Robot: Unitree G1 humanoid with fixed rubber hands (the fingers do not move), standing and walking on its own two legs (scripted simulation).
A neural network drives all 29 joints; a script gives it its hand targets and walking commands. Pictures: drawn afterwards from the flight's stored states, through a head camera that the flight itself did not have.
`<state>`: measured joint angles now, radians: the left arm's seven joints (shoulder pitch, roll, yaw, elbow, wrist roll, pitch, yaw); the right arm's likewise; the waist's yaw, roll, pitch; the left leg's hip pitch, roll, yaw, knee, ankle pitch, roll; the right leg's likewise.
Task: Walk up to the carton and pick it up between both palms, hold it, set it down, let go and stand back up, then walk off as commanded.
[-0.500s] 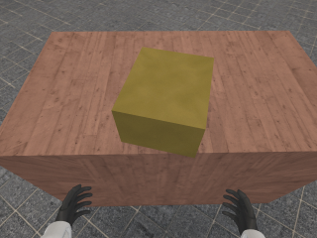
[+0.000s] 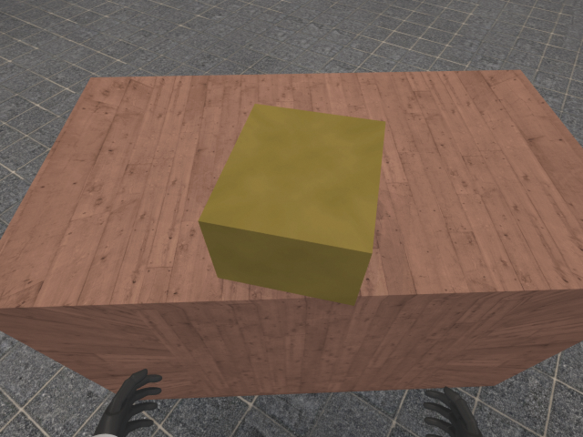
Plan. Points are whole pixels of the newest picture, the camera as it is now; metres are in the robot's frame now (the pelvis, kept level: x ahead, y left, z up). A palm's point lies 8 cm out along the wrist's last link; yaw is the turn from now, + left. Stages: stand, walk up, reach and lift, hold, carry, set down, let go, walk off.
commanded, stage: stand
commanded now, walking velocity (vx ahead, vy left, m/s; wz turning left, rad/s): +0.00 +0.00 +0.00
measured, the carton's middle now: (301, 199) +0.47 -0.01 +0.02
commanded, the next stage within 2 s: none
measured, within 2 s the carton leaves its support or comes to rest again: neither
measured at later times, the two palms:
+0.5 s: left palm (85, 433) +0.14 +0.27 -0.06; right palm out of the picture +0.11 -0.26 -0.09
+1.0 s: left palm out of the picture +0.13 +0.28 -0.06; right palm out of the picture +0.10 -0.26 -0.10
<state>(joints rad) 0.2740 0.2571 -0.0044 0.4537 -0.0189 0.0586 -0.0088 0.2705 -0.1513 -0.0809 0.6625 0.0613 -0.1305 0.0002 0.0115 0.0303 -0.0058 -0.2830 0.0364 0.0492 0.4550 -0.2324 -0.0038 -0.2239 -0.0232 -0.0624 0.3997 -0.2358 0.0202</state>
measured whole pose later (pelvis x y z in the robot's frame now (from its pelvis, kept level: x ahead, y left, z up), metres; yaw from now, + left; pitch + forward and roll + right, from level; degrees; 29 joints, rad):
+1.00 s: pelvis -0.01 +0.00 +0.00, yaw +0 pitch +3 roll -1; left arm 0.29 0.35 -0.01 0.58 -0.01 -0.02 -0.02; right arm 0.27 -0.23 -0.08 0.74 0.06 -0.05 0.00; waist 0.00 0.03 -0.11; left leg -0.28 0.04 0.05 0.46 -0.23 0.00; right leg -0.22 -0.02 -0.06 0.41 -0.24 0.02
